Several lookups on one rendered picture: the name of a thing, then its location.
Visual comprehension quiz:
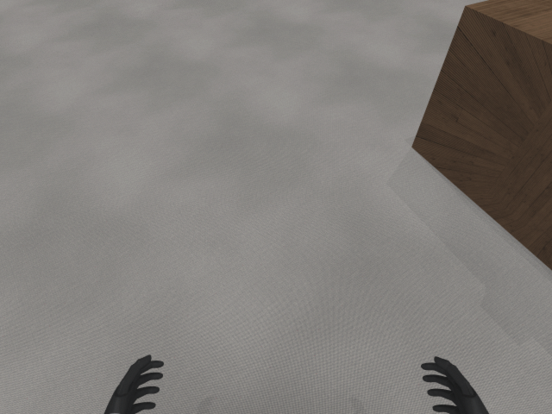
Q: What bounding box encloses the right robot hand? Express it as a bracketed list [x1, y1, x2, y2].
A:
[421, 356, 489, 414]

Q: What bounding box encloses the pedestal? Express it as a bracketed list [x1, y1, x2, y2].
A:
[412, 0, 552, 270]

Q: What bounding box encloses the left robot hand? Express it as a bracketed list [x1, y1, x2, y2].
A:
[104, 355, 164, 414]

